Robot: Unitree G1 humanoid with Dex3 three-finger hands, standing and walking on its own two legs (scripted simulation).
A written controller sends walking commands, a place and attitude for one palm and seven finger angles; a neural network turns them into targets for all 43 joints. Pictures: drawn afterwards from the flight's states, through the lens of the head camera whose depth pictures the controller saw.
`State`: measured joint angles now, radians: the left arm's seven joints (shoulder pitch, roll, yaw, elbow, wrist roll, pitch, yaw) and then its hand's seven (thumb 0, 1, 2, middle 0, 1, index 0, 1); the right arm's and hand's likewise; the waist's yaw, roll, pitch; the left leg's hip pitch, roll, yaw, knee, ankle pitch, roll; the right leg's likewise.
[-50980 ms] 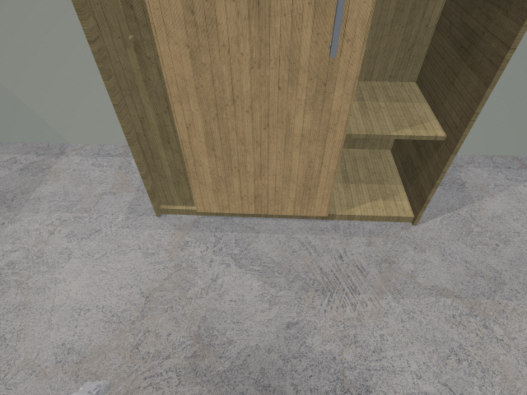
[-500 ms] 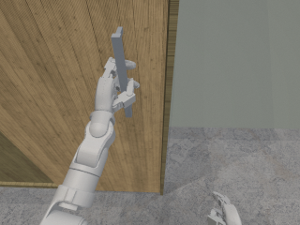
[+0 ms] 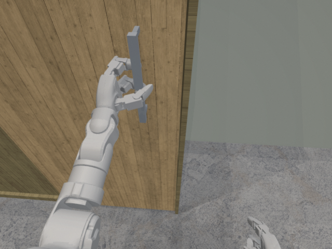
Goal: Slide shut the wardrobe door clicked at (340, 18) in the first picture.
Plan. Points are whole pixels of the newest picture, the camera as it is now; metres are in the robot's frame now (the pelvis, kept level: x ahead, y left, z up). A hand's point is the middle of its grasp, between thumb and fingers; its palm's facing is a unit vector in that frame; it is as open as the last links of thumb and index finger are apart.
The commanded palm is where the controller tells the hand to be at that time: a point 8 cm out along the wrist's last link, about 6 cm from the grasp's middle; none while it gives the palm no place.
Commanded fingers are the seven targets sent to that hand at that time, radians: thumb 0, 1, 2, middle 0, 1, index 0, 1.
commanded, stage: loosen the grip on the handle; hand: left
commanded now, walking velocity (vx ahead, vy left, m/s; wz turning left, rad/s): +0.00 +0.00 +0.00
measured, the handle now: (140, 80) +0.45 +0.10 +0.20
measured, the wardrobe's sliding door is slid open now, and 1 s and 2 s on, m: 0.00 0.00 0.00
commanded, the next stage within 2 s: slip the hand off the handle in 0.38 s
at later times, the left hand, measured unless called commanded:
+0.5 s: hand (142, 98) +0.40 +0.09 +0.18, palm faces -0.02 -1.00 -0.05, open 14.7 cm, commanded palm +0.38 +0.15 +0.18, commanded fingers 0.00 -0.55 0.20 -0.25 -1.15 -0.25 -1.15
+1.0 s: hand (132, 96) +0.40 +0.12 +0.18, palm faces -0.07 -0.99 -0.07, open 14.7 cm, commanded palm +0.39 +0.21 +0.18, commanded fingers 0.00 -0.55 0.20 -0.25 -1.15 -0.25 -1.15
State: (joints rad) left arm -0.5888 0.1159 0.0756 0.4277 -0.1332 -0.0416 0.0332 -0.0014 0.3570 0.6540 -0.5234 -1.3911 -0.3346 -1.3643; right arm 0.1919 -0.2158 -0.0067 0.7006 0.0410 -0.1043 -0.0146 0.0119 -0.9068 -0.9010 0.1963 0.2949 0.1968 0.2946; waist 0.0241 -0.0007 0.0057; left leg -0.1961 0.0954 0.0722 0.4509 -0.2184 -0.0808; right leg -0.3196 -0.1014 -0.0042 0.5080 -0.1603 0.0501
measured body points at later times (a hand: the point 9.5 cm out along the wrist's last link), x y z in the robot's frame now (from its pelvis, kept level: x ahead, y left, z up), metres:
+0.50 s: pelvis -0.01 -0.01 -0.01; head -0.01 -0.02 +0.44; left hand +0.39 +0.14 +0.18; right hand +0.07 -0.28 -0.11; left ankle +0.01 +0.16 -0.73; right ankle +0.07 -0.15 -0.73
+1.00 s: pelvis +0.02 +0.02 -0.01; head +0.02 +0.01 +0.44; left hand +0.40 +0.17 +0.19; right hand +0.16 -0.22 -0.10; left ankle +0.01 +0.16 -0.73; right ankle +0.07 -0.15 -0.73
